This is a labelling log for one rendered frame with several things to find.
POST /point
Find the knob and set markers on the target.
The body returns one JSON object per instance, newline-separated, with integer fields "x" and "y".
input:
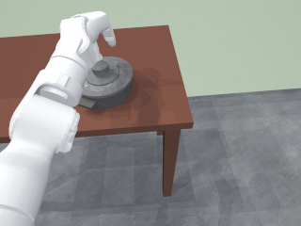
{"x": 100, "y": 68}

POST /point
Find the pot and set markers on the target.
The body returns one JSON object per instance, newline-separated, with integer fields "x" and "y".
{"x": 106, "y": 102}

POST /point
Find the lid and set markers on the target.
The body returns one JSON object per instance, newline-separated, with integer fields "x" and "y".
{"x": 116, "y": 80}

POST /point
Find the table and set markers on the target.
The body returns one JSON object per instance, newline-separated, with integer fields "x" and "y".
{"x": 158, "y": 102}

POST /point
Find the left robot hand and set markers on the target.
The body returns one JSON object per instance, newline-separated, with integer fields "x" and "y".
{"x": 104, "y": 26}

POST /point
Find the left robot upper arm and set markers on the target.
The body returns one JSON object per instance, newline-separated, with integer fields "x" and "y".
{"x": 45, "y": 127}

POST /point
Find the left robot forearm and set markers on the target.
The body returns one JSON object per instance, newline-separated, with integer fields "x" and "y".
{"x": 63, "y": 78}

